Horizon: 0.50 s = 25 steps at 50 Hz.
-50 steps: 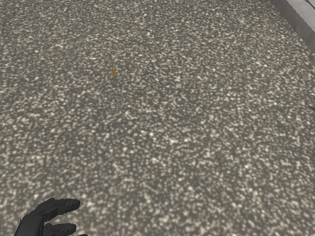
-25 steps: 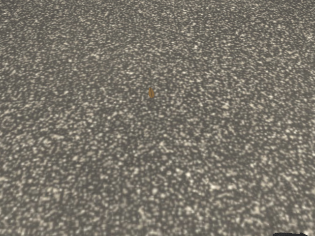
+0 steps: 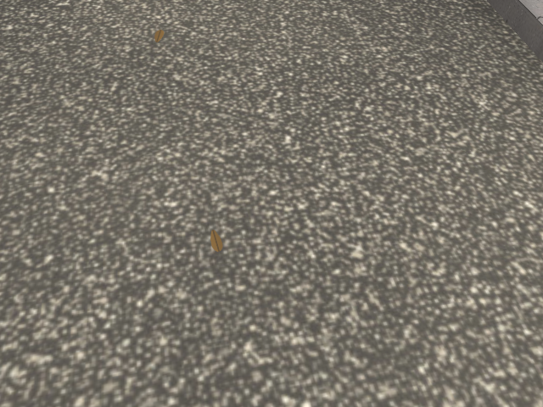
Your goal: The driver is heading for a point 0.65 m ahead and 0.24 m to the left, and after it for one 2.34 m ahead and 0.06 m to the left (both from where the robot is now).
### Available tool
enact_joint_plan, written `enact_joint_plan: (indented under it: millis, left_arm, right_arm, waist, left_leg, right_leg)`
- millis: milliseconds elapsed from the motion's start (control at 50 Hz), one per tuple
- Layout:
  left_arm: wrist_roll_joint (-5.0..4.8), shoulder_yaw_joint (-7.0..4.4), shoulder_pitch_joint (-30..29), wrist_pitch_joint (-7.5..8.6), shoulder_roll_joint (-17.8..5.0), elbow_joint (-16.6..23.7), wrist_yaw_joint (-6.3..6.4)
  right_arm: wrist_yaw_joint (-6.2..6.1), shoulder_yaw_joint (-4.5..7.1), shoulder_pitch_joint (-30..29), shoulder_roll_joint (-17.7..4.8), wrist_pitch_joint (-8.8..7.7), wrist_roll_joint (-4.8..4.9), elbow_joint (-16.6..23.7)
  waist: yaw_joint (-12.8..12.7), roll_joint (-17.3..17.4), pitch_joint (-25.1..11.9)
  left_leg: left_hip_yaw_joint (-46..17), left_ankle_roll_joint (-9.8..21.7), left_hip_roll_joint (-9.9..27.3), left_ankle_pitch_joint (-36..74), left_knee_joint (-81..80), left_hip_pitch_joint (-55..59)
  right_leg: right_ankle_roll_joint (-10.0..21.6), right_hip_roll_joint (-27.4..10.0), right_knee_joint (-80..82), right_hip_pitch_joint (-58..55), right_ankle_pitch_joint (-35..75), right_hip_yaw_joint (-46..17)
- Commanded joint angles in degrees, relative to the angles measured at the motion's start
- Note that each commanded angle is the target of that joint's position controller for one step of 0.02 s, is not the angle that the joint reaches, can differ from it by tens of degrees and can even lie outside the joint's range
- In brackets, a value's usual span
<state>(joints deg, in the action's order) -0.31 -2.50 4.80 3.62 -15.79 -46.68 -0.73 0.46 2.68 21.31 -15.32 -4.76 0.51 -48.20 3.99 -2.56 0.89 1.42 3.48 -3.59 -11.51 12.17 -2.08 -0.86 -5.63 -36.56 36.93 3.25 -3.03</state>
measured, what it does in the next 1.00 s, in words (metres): walks ahead, turning left: right foot, then left foot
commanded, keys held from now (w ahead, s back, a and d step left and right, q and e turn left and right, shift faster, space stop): w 0.02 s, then w+q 0.92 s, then w+e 0.06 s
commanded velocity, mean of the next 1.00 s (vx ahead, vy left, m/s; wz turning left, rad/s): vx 0.50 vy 0.00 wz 0.44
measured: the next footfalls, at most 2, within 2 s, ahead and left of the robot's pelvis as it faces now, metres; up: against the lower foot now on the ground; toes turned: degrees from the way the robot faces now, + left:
right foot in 0.16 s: +0.26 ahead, -0.15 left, +0.00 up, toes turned +2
left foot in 0.70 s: +0.49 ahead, +0.15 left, +0.00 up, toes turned +22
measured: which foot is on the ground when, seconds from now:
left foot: down 0.00-0.18, up 0.20-0.68, down 0.70-1.00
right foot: up 0.00-0.14, down 0.16-0.68, up 0.70-1.00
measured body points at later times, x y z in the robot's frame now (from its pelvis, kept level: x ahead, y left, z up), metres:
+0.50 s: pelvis +0.26 -0.05 +0.00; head +0.28 -0.04 +0.45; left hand +0.24 +0.23 -0.14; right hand +0.46 -0.28 -0.11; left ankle +0.38 +0.15 -0.68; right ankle +0.22 -0.15 -0.75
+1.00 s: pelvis +0.50 +0.08 +0.00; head +0.52 +0.11 +0.45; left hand +0.56 +0.41 -0.10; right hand +0.70 -0.14 -0.10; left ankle +0.45 +0.13 -0.75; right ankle +0.74 -0.02 -0.68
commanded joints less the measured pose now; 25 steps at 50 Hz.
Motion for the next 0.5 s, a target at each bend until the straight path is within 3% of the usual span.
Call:
enact_joint_plan:
  millis: [20, 60, 100, 120, 140, 160, 180, 200, 220, 240, 260, 280, 320, 360, 420, 500]
  left_arm:
    - [-0.38, -0.17, -7.87, 1.29, -2.84, 5.42, -0.73]
    - [-0.51, -0.2, -10.1, 1.94, -3.41, 6.67, -1.42]
    - [-0.48, -0.66, -8.3, 2.64, -4.88, 6.49, -1.84]
    - [-0.46, -1.12, -5.2, 2.93, -5.81, 5.65, -1.82]
    - [-0.33, -2.22, 1.56, 3.09, -7.72, 3.5, -1.46]
    - [0.32, -3.51, 11.62, 3.17, -11.09, 1.13, -0.89]
    - [1.03, -5.12, 19.18, 2.51, -16.57, -0.14, -0.34]
    - [0.6, -4.04, 19.77, 2.07, -12.82, -0.41, -0.42]
    - [0.23, -2.86, 15.9, 1.97, -9.03, -0.01, -0.31]
    - [0.12, -2.26, 11.73, 1.96, -7.08, 0.55, -0.28]
    - [0.22, -1.77, 8.21, 2.11, -5.25, 0.53, -0.42]
    - [0.58, -1.42, 6.04, 2.47, -3.89, 0.47, -0.47]
    - [0.98, -1.72, 4.41, 3.08, -3.93, -0.28, -0.5]
    - [1.14, -2.19, 4.37, 3.52, -5.21, -1.16, -0.19]
    - [1.25, -2.61, 5.65, 3.3, -6.57, -2.26, 0.59]
    - [0.72, -3.04, 7.92, 2.43, -8.73, -2.99, 1.29]
  right_arm:
    - [-0.48, 2.34, 1.83, -9.72, -0.3, 0.39, 1.1]
    - [-0.72, 2.46, 3.1, -9.85, 0.39, 0.63, -0.06]
    - [-1.11, 2.83, 2.49, -10.88, 0.98, 0.76, -0.36]
    - [-1.22, 2.99, 1.5, -11.43, 1.28, 0.86, -0.25]
    - [-1.26, 2.66, 0.54, -10.82, 1.48, 0.75, 0.0]
    - [-1.22, 1.68, -0.12, -8.44, 1.36, 0.09, 1.05]
    - [-0.93, -0.09, 5.3, -2.64, 0.44, -0.02, 2.46]
    - [-1.01, 0.07, 6.25, -3.81, -0.39, 0.99, 1.85]
    - [-0.99, 1.68, 2.24, -9.08, -0.56, 2.44, 2.61]
    - [-1.13, 1.88, -0.75, -9.19, -0.37, 2.43, 3.41]
    - [-1.35, 2.04, -2.32, -8.46, 0.04, 1.73, 3.68]
    - [-1.44, 2.39, -1.9, -7.55, 0.82, 1.39, 3.42]
    - [-1.25, 2.17, -0.45, -4.84, 2.23, 1.46, 3.21]
    - [-1.36, 2.3, -1.94, -4.27, 3.03, 1.15, 4.48]
    - [-0.99, 2.19, -5.71, -3.78, 2.94, 0.92, 6.31]
    - [0.74, 1.32, -13.64, -2.34, 2.45, 0.75, 9.22]
  waist:
    - [0.83, 6.36, 3.19]
    - [0.79, 6.56, 3.9]
    - [-0.98, 7.33, 2.76]
    - [-3.0, 7.91, 1.07]
    - [-6.52, 7.33, -2.96]
    - [-10.66, 5.37, -10.93]
    - [-10.67, -6.81, -20.18]
    - [-10.94, -11.54, -23.04]
    - [-10.62, -7.11, -13.97]
    - [-8.96, -4.83, -8.42]
    - [-7.41, -3.15, -4.33]
    - [-5.66, -4.35, -2.19]
    - [-3.93, -4.47, -0.72]
    - [-3.31, -2.77, 0.6]
    - [-4.07, -1.29, 1.75]
    - [-6.97, 0.36, 3.69]
  left_leg:
    - [-7.91, 8.13, 15.96, 10.46, -3.62, -0.11]
    - [-9.87, 7.88, 17.42, 12.64, -1.08, 2.77]
    - [-11.79, 7.09, 18.3, 16.27, 1.88, 4.1]
    - [-11.88, 6.51, 17.87, 21.01, 4.87, 3.69]
    - [-10.16, 5.17, 15.13, 27.48, 11.82, 1.57]
    - [-7.87, 3.24, 11.85, 23.23, 24.83, -6.59]
    - [-2.37, -1.64, 3.17, 2.29, 46.79, -29.78]
    - [-8.63, -1.95, 1.65, -22.31, 56.77, -37.34]
    - [-10.33, -1.53, 4.92, -18.97, 60.78, -41.26]
    - [-8.6, -1.34, 7.62, -14.12, 59.79, -40.9]
    - [-8.0, -1.58, 9.26, -10.14, 57.1, -39.15]
    - [-8.23, -1.67, 10.8, -7.13, 55.05, -36.22]
    - [-7.61, -2.16, 11.68, -4.12, 54.25, -32.88]
    - [-7.72, -2.88, 11.98, -0.49, 52.4, -34.82]
    - [-7.48, -3.56, 11.86, 7.01, 43.95, -37.45]
    - [-3.11, -2.78, 11.11, 13.68, 31.71, -36.36]
  right_leg:
    - [0.47, 1.37, 4.66, -0.12, 0.95, 1.46]
    - [1.5, 1.84, 7.26, -0.14, -2.74, 0.95]
    - [2.56, 2.86, 9.43, -4.52, -6.29, 1.15]
    - [3.26, 3.93, 10.63, -9.87, -7.62, 2.13]
    - [4.58, 5.07, 12.38, -20.28, -6.93, 3.34]
    - [7.4, -0.1, 9.35, -36.9, -5.09, -1.0]
    - [14.91, -14.84, 10.0, -60.88, -10.93, -22.06]
    - [17.01, -18.92, 17.02, -61.22, -18.2, -35.29]
    - [14.29, -16.88, 18.84, -53.67, -22.09, -28.04]
    - [12.44, -14.85, 20.6, -45.8, -20.74, -20.82]
    - [11.5, -12.55, 23.12, -38.89, -17.89, -15.78]
    - [10.51, -10.57, 25.21, -34.09, -14.8, -11.05]
    - [10.66, -9.25, 27.99, -29.01, -9.32, -5.15]
    - [11.14, -9.15, 29.16, -27.97, -3.87, -0.49]
    - [11.06, -8.61, 29.74, -29.91, 0.45, 4.76]
    - [10.42, -8.8, 30.01, -32.95, 1.47, 9.84]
